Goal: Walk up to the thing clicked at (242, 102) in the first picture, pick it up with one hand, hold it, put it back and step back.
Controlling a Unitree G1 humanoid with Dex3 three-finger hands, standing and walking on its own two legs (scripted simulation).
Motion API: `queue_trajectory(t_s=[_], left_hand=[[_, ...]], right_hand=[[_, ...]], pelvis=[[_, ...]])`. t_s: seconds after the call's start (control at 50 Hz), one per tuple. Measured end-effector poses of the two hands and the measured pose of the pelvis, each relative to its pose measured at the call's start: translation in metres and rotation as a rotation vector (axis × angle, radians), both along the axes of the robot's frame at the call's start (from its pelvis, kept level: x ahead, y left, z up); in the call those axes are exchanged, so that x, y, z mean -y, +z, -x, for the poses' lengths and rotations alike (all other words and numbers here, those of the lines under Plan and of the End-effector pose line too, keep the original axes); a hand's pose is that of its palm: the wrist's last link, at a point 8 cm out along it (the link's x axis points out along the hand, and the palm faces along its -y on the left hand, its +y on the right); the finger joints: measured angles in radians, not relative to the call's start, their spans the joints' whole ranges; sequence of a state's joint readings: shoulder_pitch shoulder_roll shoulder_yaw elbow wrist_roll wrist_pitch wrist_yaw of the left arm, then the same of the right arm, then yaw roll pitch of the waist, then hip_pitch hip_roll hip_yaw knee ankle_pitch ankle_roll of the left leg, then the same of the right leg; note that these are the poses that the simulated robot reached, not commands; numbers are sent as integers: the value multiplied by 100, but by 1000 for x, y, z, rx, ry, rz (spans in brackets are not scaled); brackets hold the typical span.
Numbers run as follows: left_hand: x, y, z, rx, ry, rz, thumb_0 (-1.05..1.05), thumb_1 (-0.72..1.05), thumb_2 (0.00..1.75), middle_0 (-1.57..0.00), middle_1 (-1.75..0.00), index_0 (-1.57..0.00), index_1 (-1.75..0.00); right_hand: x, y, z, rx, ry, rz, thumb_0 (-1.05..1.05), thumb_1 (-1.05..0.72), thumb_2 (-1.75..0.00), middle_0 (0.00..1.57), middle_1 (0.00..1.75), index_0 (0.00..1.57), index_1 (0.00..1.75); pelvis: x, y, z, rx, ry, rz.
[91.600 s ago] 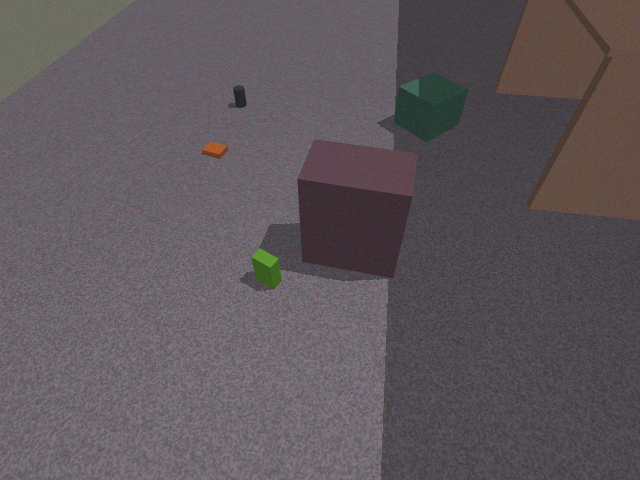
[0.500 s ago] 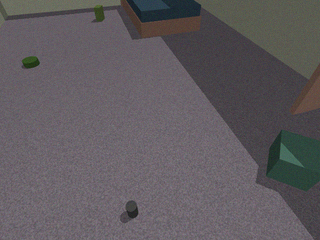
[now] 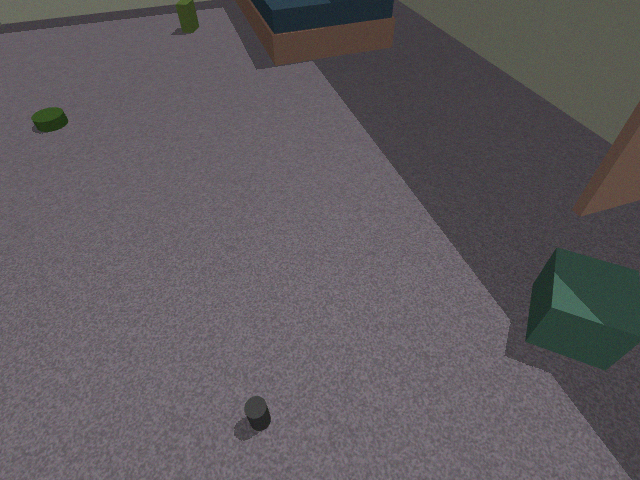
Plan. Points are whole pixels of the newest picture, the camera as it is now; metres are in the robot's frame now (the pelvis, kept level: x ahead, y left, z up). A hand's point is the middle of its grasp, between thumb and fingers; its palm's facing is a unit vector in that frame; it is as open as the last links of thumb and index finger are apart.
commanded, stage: stand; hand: left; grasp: from above
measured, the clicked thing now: (258, 413) +0.45 +0.23 -0.73
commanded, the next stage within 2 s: step back in 1.18 s
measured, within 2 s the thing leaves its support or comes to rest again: neither
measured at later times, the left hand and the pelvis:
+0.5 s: hand out of the picture +0.09 +0.24 -0.16, palm faces +0.01 -0.94 -0.33, open 7.4 cm; pelvis +0.01 -0.01 +0.00, yaw +0 degrees
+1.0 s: hand out of the picture +0.09 +0.24 -0.16, palm faces -0.01 -0.94 -0.34, open 7.4 cm; pelvis +0.01 -0.01 +0.00, yaw -1 degrees
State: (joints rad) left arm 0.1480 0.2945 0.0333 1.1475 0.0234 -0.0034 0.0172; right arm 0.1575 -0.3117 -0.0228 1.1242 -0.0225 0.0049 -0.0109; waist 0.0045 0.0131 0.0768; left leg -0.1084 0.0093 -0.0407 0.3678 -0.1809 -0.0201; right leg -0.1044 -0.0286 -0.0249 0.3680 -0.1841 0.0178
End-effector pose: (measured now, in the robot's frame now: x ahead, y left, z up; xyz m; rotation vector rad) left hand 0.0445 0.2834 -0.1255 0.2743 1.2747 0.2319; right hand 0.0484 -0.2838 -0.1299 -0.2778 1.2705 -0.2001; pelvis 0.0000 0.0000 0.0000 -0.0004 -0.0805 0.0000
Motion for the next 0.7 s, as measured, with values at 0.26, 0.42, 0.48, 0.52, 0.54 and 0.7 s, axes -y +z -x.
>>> queue_trajectory(t_s=[0.26,0.42,0.48,0.52,0.54,0.7], left_hand=[[5,2,-22,21,-12,3,1,90,90,-20,-30,-20,-30],[5,4,-32,35,-20,-1,1,90,90,-20,-30,-20,-30],[4,5,-34,40,-23,-4,1,90,90,-20,-30,-20,-30],[4,5,-35,41,-26,-5,1,90,90,-20,-30,-20,-30],[4,6,-35,41,-27,-5,1,90,90,-20,-30,-20,-30],[1,6,-35,37,-34,-12,1,90,90,-20,-30,-20,-30]], right_hand=[[4,1,-12,4,2,1,1,-90,-90,20,30,20,30],[9,3,-20,18,3,7,1,-90,-90,20,30,20,30],[10,4,-22,24,2,10,1,-90,-90,20,30,20,30],[11,5,-23,26,3,11,1,-90,-90,20,30,20,30],[12,5,-23,26,3,12,1,-90,-90,20,30,20,30],[16,6,-23,20,3,16,1,-90,-90,20,30,20,30]], pelvis=[[5,1,-9,-9,-5,0],[6,2,-11,-13,-6,-1],[7,2,-12,-12,-8,-1],[7,2,-12,-13,-8,-1],[7,2,-12,-14,-8,-1],[8,2,-12,-19,-9,-1]])
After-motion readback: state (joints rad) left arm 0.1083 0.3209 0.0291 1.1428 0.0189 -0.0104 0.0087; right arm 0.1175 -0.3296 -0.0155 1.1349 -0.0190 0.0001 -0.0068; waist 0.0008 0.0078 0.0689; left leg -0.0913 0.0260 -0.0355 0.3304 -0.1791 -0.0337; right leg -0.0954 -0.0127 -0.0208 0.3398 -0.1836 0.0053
